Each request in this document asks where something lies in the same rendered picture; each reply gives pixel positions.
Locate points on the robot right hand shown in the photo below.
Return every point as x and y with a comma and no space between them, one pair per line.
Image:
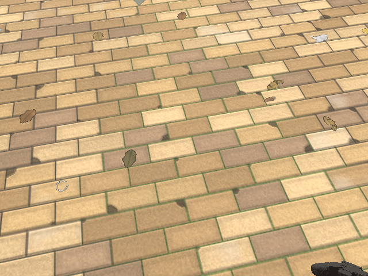
337,269

